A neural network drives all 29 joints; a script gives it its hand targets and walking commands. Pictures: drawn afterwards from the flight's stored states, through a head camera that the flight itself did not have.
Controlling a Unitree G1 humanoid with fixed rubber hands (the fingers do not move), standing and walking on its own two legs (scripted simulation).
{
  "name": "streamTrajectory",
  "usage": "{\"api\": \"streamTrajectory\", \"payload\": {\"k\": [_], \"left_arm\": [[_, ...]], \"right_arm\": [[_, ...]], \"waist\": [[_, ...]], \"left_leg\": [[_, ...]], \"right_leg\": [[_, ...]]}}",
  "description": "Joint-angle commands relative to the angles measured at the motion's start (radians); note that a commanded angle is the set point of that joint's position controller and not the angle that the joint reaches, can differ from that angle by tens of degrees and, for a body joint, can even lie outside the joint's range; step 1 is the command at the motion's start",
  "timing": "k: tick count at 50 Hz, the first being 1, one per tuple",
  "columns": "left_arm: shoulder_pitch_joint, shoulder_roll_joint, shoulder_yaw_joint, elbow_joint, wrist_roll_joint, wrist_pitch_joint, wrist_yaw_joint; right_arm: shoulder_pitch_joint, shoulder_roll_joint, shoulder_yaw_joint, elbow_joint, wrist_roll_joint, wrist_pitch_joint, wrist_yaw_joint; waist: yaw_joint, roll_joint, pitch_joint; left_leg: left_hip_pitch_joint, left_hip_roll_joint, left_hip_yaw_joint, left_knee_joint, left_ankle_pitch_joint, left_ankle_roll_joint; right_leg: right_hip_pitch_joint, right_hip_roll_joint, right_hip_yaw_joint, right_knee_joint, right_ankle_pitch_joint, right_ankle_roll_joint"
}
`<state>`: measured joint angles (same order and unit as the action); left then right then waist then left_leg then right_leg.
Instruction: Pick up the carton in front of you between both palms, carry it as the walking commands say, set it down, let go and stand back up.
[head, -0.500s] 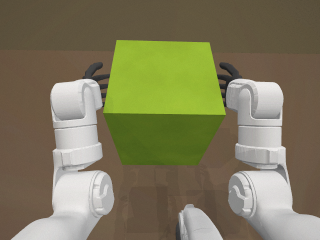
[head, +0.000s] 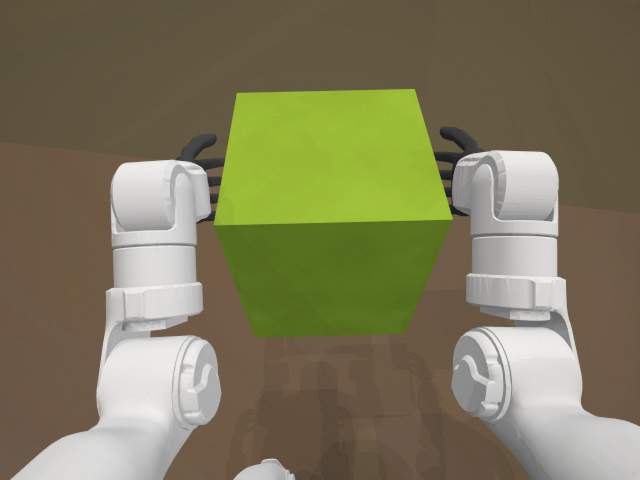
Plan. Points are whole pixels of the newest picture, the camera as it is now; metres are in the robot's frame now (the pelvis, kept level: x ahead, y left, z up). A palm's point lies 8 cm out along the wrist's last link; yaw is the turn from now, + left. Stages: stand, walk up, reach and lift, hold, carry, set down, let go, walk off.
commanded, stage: carry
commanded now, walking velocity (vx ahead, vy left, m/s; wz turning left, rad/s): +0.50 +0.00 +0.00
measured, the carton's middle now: (328, 223) +0.40 +0.02 +0.10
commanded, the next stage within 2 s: none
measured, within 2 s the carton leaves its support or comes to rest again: neither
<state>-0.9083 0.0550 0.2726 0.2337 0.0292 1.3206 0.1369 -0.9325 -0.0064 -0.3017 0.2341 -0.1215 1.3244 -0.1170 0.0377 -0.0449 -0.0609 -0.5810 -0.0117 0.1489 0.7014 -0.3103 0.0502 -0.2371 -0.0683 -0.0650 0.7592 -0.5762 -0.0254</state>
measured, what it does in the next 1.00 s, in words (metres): climbs: right foot 0.04 m higher, then left foot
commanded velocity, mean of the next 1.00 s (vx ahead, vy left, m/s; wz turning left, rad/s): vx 0.50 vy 0.00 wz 0.00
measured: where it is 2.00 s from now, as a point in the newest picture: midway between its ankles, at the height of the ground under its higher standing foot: (326, 194)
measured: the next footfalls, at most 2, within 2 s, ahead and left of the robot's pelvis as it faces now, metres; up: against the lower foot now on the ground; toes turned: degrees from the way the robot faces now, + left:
right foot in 0.36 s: +0.38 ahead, -0.10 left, +0.04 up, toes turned -6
left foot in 0.74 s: +0.62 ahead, +0.11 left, +0.07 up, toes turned +6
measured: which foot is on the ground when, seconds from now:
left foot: down 0.00-0.38, up 0.40-0.72, down 0.74-1.00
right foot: up 0.00-0.34, down 0.36-0.76, up 0.78-1.00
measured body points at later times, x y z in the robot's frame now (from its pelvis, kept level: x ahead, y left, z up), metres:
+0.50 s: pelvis +0.29 -0.02 +0.06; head +0.31 -0.02 +0.51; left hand +0.66 +0.15 +0.20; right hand +0.69 -0.15 +0.21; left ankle +0.21 +0.09 -0.56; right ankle +0.34 -0.10 -0.66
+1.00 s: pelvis +0.58 +0.03 +0.10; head +0.62 +0.03 +0.55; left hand +0.99 +0.14 +0.26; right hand +0.95 -0.16 +0.26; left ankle +0.57 +0.10 -0.63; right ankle +0.64 -0.09 -0.54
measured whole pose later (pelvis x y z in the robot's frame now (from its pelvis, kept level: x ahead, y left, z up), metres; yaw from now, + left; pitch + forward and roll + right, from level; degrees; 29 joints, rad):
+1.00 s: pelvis +0.58 +0.03 +0.10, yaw -1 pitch +4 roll -1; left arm -0.89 0.03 0.30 0.15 0.08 1.36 0.12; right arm -0.85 -0.02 -0.24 0.12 -0.02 1.35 -0.15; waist -0.11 0.00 -0.01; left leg -0.30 -0.01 0.11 0.49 -0.42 0.04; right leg -0.76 -0.03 -0.05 1.17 -0.42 -0.04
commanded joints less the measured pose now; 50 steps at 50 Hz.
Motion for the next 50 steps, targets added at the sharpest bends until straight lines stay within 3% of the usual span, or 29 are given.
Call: {"api": "streamTrajectory", "payload": {"k": [1,3,4,6,10,12,15,17,18,19,20,21,22,23,25,29,31,33,35,36,37,38,39,40,41,42,44,45,50], "left_arm": [[-0.804,-1.156,-0.551,-0.074,-0.431,-0.007,-0.269],[-0.785,-1.134,-0.518,-0.093,-0.397,-0.011,-0.248],[-0.761,-1.114,-0.492,-0.117,-0.380,-0.013,-0.236],[-0.735,-1.105,-0.491,-0.151,-0.353,-0.008,-0.209],[-0.694,-1.032,-0.494,-0.197,-0.298,0.000,-0.169],[-0.664,-1.000,-0.497,-0.180,-0.278,0.009,-0.162],[-0.630,-0.983,-0.503,-0.120,-0.264,0.020,-0.171],[-0.607,-0.999,-0.499,-0.059,-0.266,0.019,-0.184],[-0.578,-1.006,-0.489,-0.025,-0.273,0.016,-0.192],[-0.576,-0.995,-0.480,-0.013,-0.269,0.006,-0.198],[-0.606,-1.025,-0.492,-0.023,-0.294,0.000,-0.206],[-0.664,-1.059,-0.518,-0.081,-0.329,-0.001,-0.214],[-0.720,-1.110,-0.551,-0.134,-0.378,-0.003,-0.222],[-0.783,-1.149,-0.579,-0.191,-0.423,-0.008,-0.229],[-0.873,-1.195,-0.618,-0.270,-0.496,-0.015,-0.239],[-0.912,-1.183,-0.626,-0.322,-0.547,-0.012,-0.249],[-0.872,-1.157,-0.618,-0.296,-0.537,-0.004,-0.249],[-0.822,-1.135,-0.606,-0.243,-0.514,0.003,-0.249],[-0.791,-1.123,-0.594,-0.183,-0.489,0.008,-0.252],[-0.784,-1.124,-0.588,-0.153,-0.480,0.010,-0.254],[-0.771,-1.123,-0.578,-0.117,-0.468,0.013,-0.256],[-0.761,-1.117,-0.557,-0.090,-0.458,0.014,-0.260],[-0.759,-1.118,-0.539,-0.072,-0.438,0.012,-0.265],[-0.781,-1.123,-0.534,-0.063,-0.418,0.007,-0.262],[-0.767,-1.116,-0.519,-0.072,-0.403,0.004,-0.256],[-0.757,-1.121,-0.512,-0.082,-0.392,0.001,-0.247],[-0.738,-1.114,-0.489,-0.115,-0.364,-0.003,-0.223],[-0.731,-1.106,-0.487,-0.130,-0.351,-0.004,-0.211],[-0.697,-1.028,-0.492,-0.178,-0.298,0.004,-0.167]], "right_arm": [[-0.581,1.021,0.503,0.011,0.396,-0.014,0.199],[-0.753,1.087,0.570,-0.129,0.492,-0.022,0.211],[-0.795,1.097,0.596,-0.206,0.522,-0.027,0.210],[-0.861,1.144,0.637,-0.285,0.586,-0.024,0.209],[-0.864,1.113,0.651,-0.340,0.616,-0.009,0.209],[-0.824,1.090,0.646,-0.307,0.605,0.002,0.212],[-0.769,1.068,0.630,-0.221,0.573,0.011,0.221],[-0.739,1.063,0.613,-0.160,0.553,0.012,0.226],[-0.727,1.059,0.602,-0.132,0.539,0.012,0.229],[-0.732,1.074,0.589,-0.111,0.529,0.014,0.236],[-0.752,1.068,0.581,-0.107,0.516,0.012,0.240],[-0.760,1.082,0.580,-0.099,0.508,0.006,0.236],[-0.738,1.078,0.561,-0.106,0.489,0.002,0.227],[-0.715,1.077,0.547,-0.112,0.470,-0.001,0.215],[-0.684,1.053,0.526,-0.139,0.433,-0.006,0.188],[-0.665,0.978,0.517,-0.192,0.373,-0.008,0.145],[-0.643,0.946,0.518,-0.180,0.355,0.000,0.136],[-0.613,0.926,0.520,-0.142,0.342,0.008,0.137],[-0.605,0.931,0.524,-0.100,0.342,0.015,0.149],[-0.590,0.945,0.524,-0.065,0.349,0.015,0.158],[-0.561,0.947,0.517,-0.021,0.363,0.013,0.167],[-0.542,0.945,0.507,-0.003,0.372,0.008,0.174],[-0.565,0.961,0.511,0.007,0.371,-0.004,0.181],[-0.607,0.993,0.520,-0.038,0.403,-0.005,0.191],[-0.668,1.037,0.552,-0.085,0.447,-0.008,0.201],[-0.737,1.078,0.580,-0.138,0.496,-0.012,0.210],[-0.841,1.138,0.623,-0.237,0.576,-0.019,0.217],[-0.869,1.148,0.634,-0.271,0.598,-0.021,0.218],[-0.858,1.108,0.635,-0.308,0.618,-0.005,0.216]], "waist": [[-0.133,0.316,-0.522],[-0.130,0.096,-0.467],[-0.117,0.074,-0.459],[-0.099,0.112,-0.478],[-0.112,0.139,-0.457],[-0.119,0.160,-0.427],[-0.108,0.191,-0.396],[-0.022,0.155,-0.460],[0.041,0.105,-0.555],[0.066,-0.151,-0.670],[0.079,-0.254,-0.598],[0.068,-0.141,-0.526],[0.072,-0.012,-0.494],[0.062,0.042,-0.476],[0.031,-0.005,-0.485],[0.038,-0.051,-0.454],[0.043,-0.075,-0.426],[0.037,-0.103,-0.400],[0.000,-0.105,-0.393],[-0.052,-0.066,-0.429],[-0.095,0.007,-0.527],[-0.134,0.179,-0.616],[-0.145,0.403,-0.591],[-0.129,0.285,-0.527],[-0.135,0.158,-0.491],[-0.128,0.077,-0.468],[-0.098,0.095,-0.471],[-0.098,0.121,-0.473],[-0.115,0.151,-0.433]], "left_leg": [[0.913,0.366,-0.829,-0.349,-0.013,0.258],[0.831,0.328,-0.637,-0.252,0.299,0.230],[0.788,0.308,-0.568,-0.257,0.307,0.196],[0.757,0.278,-0.487,-0.284,0.203,0.158],[0.731,0.277,-0.394,-0.333,0.180,0.191],[0.676,0.258,-0.313,-0.350,0.218,0.173],[0.588,0.232,-0.202,-0.318,0.355,0.126],[0.469,0.192,-0.074,-0.088,0.655,0.065],[0.310,0.169,-0.046,0.097,0.570,0.013],[0.037,0.058,-0.051,0.397,0.232,-0.048],[-0.200,-0.067,-0.121,0.599,-0.223,-0.052],[-0.293,-0.009,-0.189,0.745,-0.224,-0.025],[-0.313,0.021,-0.190,0.772,-0.188,-0.014],[-0.314,0.044,-0.193,0.733,-0.161,-0.005],[-0.270,0.056,-0.188,0.641,-0.129,-0.001],[-0.263,0.064,-0.123,0.439,-0.110,-0.016],[-0.163,0.070,-0.102,0.255,-0.056,-0.019],[-0.026,0.031,-0.038,0.085,-0.024,-0.020],[0.157,-0.038,0.065,-0.038,-0.006,-0.004],[0.348,-0.081,0.118,-0.117,0.035,0.016],[0.620,-0.043,0.049,-0.125,0.020,0.043],[0.828,0.219,-0.416,-0.236,-0.259,0.134],[0.934,0.345,-0.833,-0.370,-0.100,0.251],[0.928,0.368,-0.805,-0.329,0.057,0.265],[0.866,0.343,-0.709,-0.271,0.242,0.258],[0.818,0.321,-0.609,-0.248,0.324,0.220],[0.758,0.281,-0.498,-0.273,0.226,0.157],[0.742,0.274,-0.476,-0.288,0.193,0.152],[0.692,0.268,-0.347,-0.354,0.177,0.181]], "right_leg": [[-0.602,0.118,0.068,0.581,0.020,0.007],[-0.664,0.057,0.090,0.678,0.075,-0.011],[-0.651,0.039,0.095,0.632,0.111,-0.014],[-0.606,0.032,0.085,0.554,0.142,-0.016],[-0.615,0.019,0.033,0.367,0.137,-0.010],[-0.526,0.021,0.003,0.188,0.180,-0.011],[-0.311,0.103,-0.117,-0.027,0.214,-0.024],[0.057,0.178,-0.198,-0.174,0.302,-0.061],[0.346,0.092,-0.064,-0.176,0.260,-0.099],[0.553,-0.211,0.506,-0.286,0.078,-0.245],[0.586,-0.270,0.786,-0.421,0.260,-0.332],[0.562,-0.275,0.695,-0.349,0.392,-0.332],[0.492,-0.248,0.586,-0.294,0.540,-0.304],[0.441,-0.220,0.504,-0.283,0.567,-0.259],[0.385,-0.185,0.402,-0.308,0.464,-0.200],[0.345,-0.185,0.318,-0.372,0.414,-0.224],[0.281,-0.167,0.236,-0.386,0.437,-0.207],[0.223,-0.149,0.161,-0.390,0.476,-0.180],[0.165,-0.141,0.100,-0.325,0.594,-0.152],[0.108,-0.118,0.026,-0.187,0.750,-0.121],[0.001,-0.074,-0.041,0.009,0.779,-0.069],[-0.222,-0.007,-0.054,0.269,0.490,-0.001],[-0.511,0.159,0.004,0.480,0.047,0.025],[-0.621,0.105,0.084,0.644,0.034,0.004],[-0.657,0.077,0.090,0.705,0.060,-0.007],[-0.663,0.049,0.093,0.680,0.088,-0.011],[-0.621,0.029,0.096,0.583,0.145,-0.016],[-0.607,0.032,0.081,0.556,0.155,-0.016],[-0.583,0.007,0.020,0.284,0.182,-0.009]]}}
